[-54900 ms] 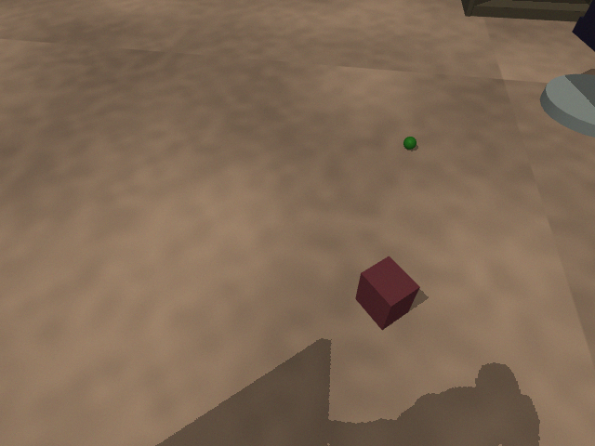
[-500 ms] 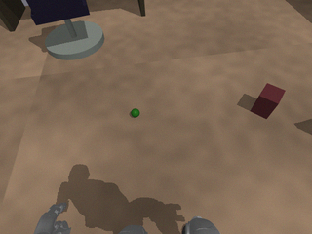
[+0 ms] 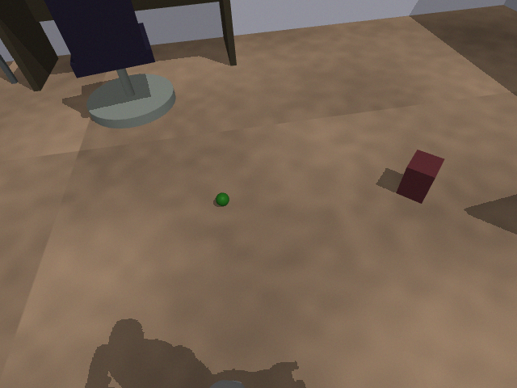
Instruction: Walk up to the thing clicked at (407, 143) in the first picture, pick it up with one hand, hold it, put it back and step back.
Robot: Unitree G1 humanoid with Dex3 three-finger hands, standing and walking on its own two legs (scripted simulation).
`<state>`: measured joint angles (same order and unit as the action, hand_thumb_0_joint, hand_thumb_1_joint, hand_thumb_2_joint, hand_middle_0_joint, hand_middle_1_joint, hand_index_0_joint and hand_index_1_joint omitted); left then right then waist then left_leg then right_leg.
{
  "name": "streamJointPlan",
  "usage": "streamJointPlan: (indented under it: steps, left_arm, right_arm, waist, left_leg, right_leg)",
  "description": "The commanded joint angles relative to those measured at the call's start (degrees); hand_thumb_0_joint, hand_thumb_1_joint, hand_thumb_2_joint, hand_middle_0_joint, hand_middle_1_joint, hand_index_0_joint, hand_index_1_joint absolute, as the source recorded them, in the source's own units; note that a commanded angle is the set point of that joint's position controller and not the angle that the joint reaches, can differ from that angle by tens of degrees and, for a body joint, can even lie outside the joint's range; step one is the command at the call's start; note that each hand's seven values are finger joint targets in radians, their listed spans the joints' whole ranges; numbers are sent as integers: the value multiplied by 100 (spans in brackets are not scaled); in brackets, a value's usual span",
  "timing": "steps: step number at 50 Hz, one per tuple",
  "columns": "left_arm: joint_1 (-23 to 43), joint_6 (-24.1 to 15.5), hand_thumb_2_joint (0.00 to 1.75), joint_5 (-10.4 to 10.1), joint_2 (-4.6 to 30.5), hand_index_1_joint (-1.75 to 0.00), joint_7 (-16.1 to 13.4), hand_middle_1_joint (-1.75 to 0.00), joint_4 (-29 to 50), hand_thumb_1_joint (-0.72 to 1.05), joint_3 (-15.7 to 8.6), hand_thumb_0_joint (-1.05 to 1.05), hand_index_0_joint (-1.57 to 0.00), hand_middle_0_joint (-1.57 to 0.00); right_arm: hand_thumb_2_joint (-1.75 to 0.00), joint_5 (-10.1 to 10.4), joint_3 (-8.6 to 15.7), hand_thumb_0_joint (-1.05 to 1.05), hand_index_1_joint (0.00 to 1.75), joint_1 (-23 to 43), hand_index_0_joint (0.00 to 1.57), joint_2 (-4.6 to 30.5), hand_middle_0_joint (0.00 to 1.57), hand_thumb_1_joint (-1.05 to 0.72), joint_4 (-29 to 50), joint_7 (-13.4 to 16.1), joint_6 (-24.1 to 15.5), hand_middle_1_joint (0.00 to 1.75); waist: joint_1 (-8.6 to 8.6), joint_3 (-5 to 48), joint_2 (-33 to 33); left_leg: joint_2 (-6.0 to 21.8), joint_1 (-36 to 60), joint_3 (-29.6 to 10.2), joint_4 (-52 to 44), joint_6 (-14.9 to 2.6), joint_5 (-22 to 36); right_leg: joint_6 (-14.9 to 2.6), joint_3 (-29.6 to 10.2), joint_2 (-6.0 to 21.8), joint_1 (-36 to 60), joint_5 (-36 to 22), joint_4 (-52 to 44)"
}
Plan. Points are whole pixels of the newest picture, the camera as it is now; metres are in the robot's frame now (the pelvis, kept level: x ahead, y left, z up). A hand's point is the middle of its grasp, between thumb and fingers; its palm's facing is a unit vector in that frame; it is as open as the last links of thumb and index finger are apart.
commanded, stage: step back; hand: left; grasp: from above
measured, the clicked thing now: (222, 199) +1.08 +0.31 -0.73
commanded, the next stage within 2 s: stand in 0.80 s
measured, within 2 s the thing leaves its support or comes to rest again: neither
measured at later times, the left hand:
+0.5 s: hand out of the picture +0.11 +0.27 -0.14, palm faces +0.06 -0.92 -0.39, open 7.4 cm
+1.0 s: hand (124, 387) +0.14 +0.27 -0.14, palm faces +0.05 -0.94 -0.33, open 7.4 cm
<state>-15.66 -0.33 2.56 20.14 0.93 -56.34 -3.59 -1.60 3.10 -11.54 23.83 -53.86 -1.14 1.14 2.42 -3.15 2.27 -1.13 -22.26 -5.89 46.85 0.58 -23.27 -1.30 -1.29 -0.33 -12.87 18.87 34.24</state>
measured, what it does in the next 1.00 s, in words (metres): steps on the spot: right foot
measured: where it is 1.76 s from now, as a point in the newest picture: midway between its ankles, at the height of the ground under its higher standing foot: outside the picture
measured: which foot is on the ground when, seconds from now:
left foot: down 0.00-1.00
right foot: down 0.00-0.14, up 0.16-0.38, down 0.40-1.00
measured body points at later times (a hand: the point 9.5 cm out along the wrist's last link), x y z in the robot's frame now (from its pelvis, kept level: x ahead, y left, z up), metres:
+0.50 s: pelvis +0.03 +0.00 +0.00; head +0.04 -0.01 +0.45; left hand +0.10 +0.32 -0.11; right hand +0.09 -0.32 -0.13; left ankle +0.02 +0.13 -0.71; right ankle +0.06 -0.12 -0.73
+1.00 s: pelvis +0.06 +0.02 +0.01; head +0.07 +0.02 +0.46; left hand +0.14 +0.32 -0.12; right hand +0.20 -0.27 -0.11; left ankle +0.06 +0.14 -0.73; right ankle +0.06 -0.12 -0.73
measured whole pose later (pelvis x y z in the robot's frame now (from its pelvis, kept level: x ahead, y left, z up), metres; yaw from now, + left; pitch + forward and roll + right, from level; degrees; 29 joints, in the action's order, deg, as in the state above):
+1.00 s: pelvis +0.06 +0.02 +0.01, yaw +3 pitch -3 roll +0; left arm -4.0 -0.8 -0.1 20.1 0.2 -63.4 -0.1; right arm -0.2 0.3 -1.6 19.2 -62.3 -0.4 -1.3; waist 1.0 -4.2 -0.4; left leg 0.5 -8.1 0.3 23.8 0.2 -12.4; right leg 1.5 2.0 2.2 -6.1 13.4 22.9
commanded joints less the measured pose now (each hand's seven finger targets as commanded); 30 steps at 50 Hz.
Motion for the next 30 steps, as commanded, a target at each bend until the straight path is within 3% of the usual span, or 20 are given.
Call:
streamJointPlan:
  steps: [1,3,4,5,6,7,8,10,11,15,18,19,20,21,22,23,25,27,29,30]
  left_arm:
    - [654,-234,90,19,1727,-30,-87,-30,577,90,-450,0,-20,-20]
    - [682,-169,90,-19,1679,-30,-62,-30,571,90,-400,0,-20,-20]
    - [617,-132,90,-21,1573,-30,-47,-30,566,90,-318,0,-20,-20]
    - [481,-107,90,-36,1412,-30,-40,-30,528,90,-216,0,-20,-20]
    - [690,-115,90,-119,1173,-30,-21,-30,578,90,-142,0,-20,-20]
    - [946,-97,90,-165,1294,-30,-51,-30,561,90,-221,0,-20,-20]
    - [873,-107,90,-127,1478,-30,-61,-30,586,90,-272,0,-20,-20]
    - [657,-155,90,-150,1406,-30,-55,-30,493,90,-265,0,-20,-20]
    - [565,-167,90,-147,1416,-30,-34,-30,466,90,-264,0,-20,-20]
    - [520,-172,90,-114,1303,-30,9,-30,347,90,-295,0,-20,-20]
    - [148,-216,90,-114,1136,-30,-79,-30,120,90,-286,0,-20,-20]
    - [116,-239,90,-81,1274,-30,-126,-30,80,90,-337,0,-20,-20]
    - [-51,-281,90,-9,1586,-30,-175,-30,96,90,-424,0,-20,-20]
    - [254,-312,90,-12,1962,-30,-186,-30,232,90,-443,0,-20,-20]
    - [749,-307,90,-30,2030,-30,-155,-30,373,90,-448,0,-20,-20]
    - [918,-322,90,-72,1824,-30,-149,-30,434,90,-417,0,-20,-20]
    - [1070,-334,90,-71,1606,-30,-163,-30,433,90,-331,0,-20,-20]
    - [1124,-322,90,-95,1634,-30,-138,-30,365,90,-300,0,-20,-20]
    - [1237,-250,90,-160,1556,-30,-120,-30,332,90,-234,0,-20,-20]
    - [1212,-213,90,-183,1429,-30,-124,-30,338,90,-182,0,-20,-20]
  right_arm:
    - [-90,-24,246,0,30,289,20,873,20,-90,349,-1,-234,30]
    - [-90,-25,259,0,30,127,20,777,20,-90,227,7,-304,30]
    - [-90,-31,297,0,30,35,20,808,20,-90,150,32,-348,30]
    - [-90,-58,351,0,30,-61,20,887,20,-90,98,61,-386,30]
    - [-90,-85,434,0,30,-284,20,1252,20,-90,49,76,-399,30]
    - [-90,-68,503,0,30,-536,20,1605,20,-90,1,65,-397,30]
    - [-90,-67,511,0,30,-458,20,1648,20,-90,96,63,-430,30]
    - [-90,-83,443,0,30,-217,20,1418,20,-90,150,106,-468,30]
    - [-90,-82,444,0,30,-168,20,1390,20,-90,149,111,-475,30]
    - [-90,-83,445,0,30,-146,20,1316,20,-90,214,85,-395,30]
    - [-90,15,283,0,30,369,20,1013,20,-90,306,96,-259,30]
    - [-90,61,164,0,30,273,20,694,20,-90,322,114,-241,30]
    - [-90,101,53,0,30,89,20,371,20,-90,365,138,-256,30]
    - [-90,76,78,0,30,121,20,454,20,-90,329,194,-227,30]
    - [-90,43,224,0,30,-30,20,885,20,-90,148,229,-223,30]
    - [-90,54,231,0,30,-179,20,939,20,-90,49,213,-243,30]
    - [-90,71,191,0,30,-213,20,809,20,-90,-107,178,-269,30]
    - [-90,51,156,0,30,-303,20,708,20,-90,-208,150,-317,30]
    - [-90,8,159,0,30,-349,20,622,20,-90,-320,163,-360,30]
    - [-90,-7,189,0,30,-303,20,659,20,-90,-361,185,-377,30]
  waist:
    - [11,-280,-1314]
    - [-66,-209,-1199]
    - [-130,-78,-994]
    - [-210,43,-740]
    - [-381,191,146]
    - [-497,115,516]
    - [-471,-141,378]
    - [-271,-290,352]
    - [-241,-209,522]
    - [-340,27,855]
    - [66,136,534]
    - [140,255,64]
    - [179,337,-924]
    - [106,277,-1143]
    - [-39,7,-845]
    - [-129,-108,-627]
    - [-158,-78,-836]
    - [-179,164,-1206]
    - [-340,312,-1149]
    - [-332,346,-923]
  left_leg:
    - [65,-62,318,-869,35,-320]
    - [-22,536,623,-1830,-5,14]
    - [-89,1082,611,-2297,-92,304]
    - [40,1743,260,-2449,-195,316]
    - [975,1990,-1390,-2827,-597,-856]
    - [1769,1520,-2566,-3480,-1141,-2534]
    - [2005,1353,-2854,-3624,-1430,-2301]
    - [1703,1281,-2205,-3355,-1326,-1160]
    - [1541,1299,-1859,-3302,-1198,-930]
    - [1328,799,-1229,-3028,-1096,-239]
    - [951,-139,-522,-2135,-710,176]
    - [710,-609,-354,-1624,-475,232]
    - [115,-1123,-140,-560,-188,55]
    - [-132,-1001,-14,14,-122,-906]
    - [189,-463,-82,452,-63,-1020]
    - [286,-429,-103,425,-81,-815]
    - [308,-237,11,-36,-112,-439]
    - [298,279,367,-802,-75,-141]
    - [136,946,671,-1882,-81,844]
    - [209,1248,536,-2199,-104,1573]
  right_leg:
    - [-755,-1561,1322,-290,2161,-1930]
    - [-724,-1233,1245,-313,1580,-1628]
    - [-611,-950,1085,-434,1087,-1234]
    - [-457,-673,872,-933,889,-786]
    - [-156,-182,356,-1691,1189,-45]
    - [-53,302,-23,-1747,1338,1120]
    - [-42,-107,169,-1859,1255,1659]
    - [-47,-283,359,-1851,926,1740]
    - [-51,-185,377,-1779,894,1569]
    - [33,251,133,-792,699,708]
    - [2,481,-111,741,-370,-827]
    - [-36,125,38,1390,-487,-1029]
    - [-249,-1501,1071,1645,105,-1644]
    - [-817,-2650,2106,842,1025,-2121]
    - [-1311,-2814,2462,-41,1089,-2022]
    - [-1292,-2373,2235,-15,652,-1846]
    - [-945,-1504,1729,-34,-111,-1634]
    - [-797,-961,1547,23,-1313,-1239]
    - [-596,-485,1282,-126,-2053,-735]
    - [-400,-327,1125,-179,-2337,-444]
